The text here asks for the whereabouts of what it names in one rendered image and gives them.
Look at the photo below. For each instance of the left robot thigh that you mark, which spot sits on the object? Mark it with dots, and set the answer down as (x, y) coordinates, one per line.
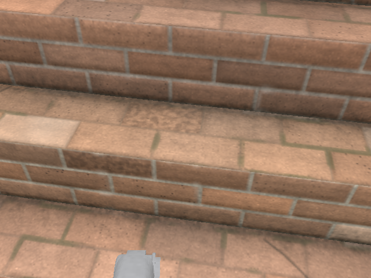
(136, 264)

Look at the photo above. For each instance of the robot left shin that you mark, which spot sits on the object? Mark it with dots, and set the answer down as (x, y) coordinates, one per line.
(118, 257)

